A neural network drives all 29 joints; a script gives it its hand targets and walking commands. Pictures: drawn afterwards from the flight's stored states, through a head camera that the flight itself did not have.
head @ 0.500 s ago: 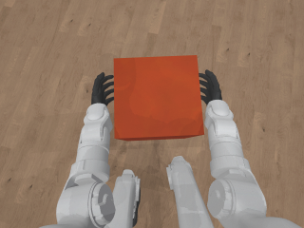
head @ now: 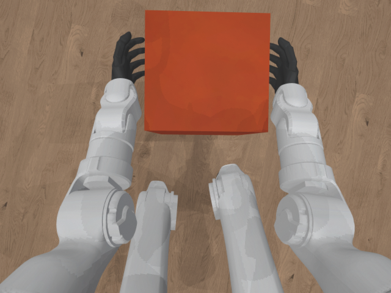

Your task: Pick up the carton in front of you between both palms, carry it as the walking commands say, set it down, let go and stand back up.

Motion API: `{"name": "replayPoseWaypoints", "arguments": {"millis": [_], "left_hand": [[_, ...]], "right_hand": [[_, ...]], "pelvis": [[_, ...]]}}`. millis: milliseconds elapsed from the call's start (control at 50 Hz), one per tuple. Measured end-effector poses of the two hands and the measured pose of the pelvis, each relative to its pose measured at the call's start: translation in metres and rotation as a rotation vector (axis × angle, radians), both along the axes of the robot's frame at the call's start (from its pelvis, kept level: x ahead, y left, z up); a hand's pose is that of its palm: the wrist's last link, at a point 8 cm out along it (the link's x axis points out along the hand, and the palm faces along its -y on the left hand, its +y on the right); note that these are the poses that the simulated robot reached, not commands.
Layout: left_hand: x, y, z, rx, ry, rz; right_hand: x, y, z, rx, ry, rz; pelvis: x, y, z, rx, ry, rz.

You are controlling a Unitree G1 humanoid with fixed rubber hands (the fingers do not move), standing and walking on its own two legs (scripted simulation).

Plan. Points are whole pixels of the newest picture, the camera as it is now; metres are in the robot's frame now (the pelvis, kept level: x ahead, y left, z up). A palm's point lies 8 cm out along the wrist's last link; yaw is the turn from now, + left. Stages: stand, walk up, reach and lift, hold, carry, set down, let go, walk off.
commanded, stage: set down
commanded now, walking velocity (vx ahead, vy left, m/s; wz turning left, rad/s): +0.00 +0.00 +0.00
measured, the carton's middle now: (202, 88) +0.49 -0.09 -0.20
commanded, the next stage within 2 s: none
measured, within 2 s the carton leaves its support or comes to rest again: rests again in 0.98 s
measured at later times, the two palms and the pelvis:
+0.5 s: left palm (141, 85) +0.53 +0.05 -0.23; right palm (268, 89) +0.47 -0.24 -0.23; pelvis -0.01 +0.00 -0.08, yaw +1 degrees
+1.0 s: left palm (142, 90) +0.52 +0.06 -0.26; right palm (265, 94) +0.46 -0.24 -0.26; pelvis -0.01 +0.01 -0.09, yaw +1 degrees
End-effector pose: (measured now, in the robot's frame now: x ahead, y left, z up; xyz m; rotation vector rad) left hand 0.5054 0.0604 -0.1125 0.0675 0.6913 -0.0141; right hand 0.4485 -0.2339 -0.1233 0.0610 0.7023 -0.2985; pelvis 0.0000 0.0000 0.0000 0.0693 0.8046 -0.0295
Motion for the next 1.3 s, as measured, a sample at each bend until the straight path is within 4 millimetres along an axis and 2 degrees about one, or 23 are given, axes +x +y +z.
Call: {"name": "replayPoseWaypoints", "arguments": {"millis": [320,420,620,800,1020,1300], "left_hand": [[0.019,-0.011,-0.097,0.016,0.041,-0.046],[0.02,-0.009,-0.115,0.009,0.056,-0.046],[0.022,-0.006,-0.125,0.018,0.061,-0.065],[0.02,-0.005,-0.135,0.031,0.085,-0.082],[0.018,-0.003,-0.15,0.024,0.098,-0.106],[0.019,0.0,-0.152,0.005,0.086,-0.138]], "right_hand": [[0.011,-0.009,-0.093,-0.015,0.047,-0.016],[0.013,-0.008,-0.108,-0.026,0.063,-0.011],[0.016,-0.006,-0.113,-0.024,0.074,-0.018],[0.008,-0.005,-0.128,-0.019,0.106,0.007],[0.012,-0.007,-0.14,-0.022,0.128,0.037],[0.012,-0.009,-0.142,-0.006,0.116,0.059]], "pelvis": [[-0.013,0.007,-0.062,-0.02,-0.016,0.036],[-0.012,0.005,-0.073,-0.031,-0.037,0.059],[-0.01,0.008,-0.081,-0.052,-0.036,0.07],[-0.011,0.011,-0.083,-0.055,-0.048,0.075],[-0.011,0.008,-0.088,-0.057,-0.073,0.078],[-0.016,0.008,-0.096,-0.064,-0.104,0.078]]}}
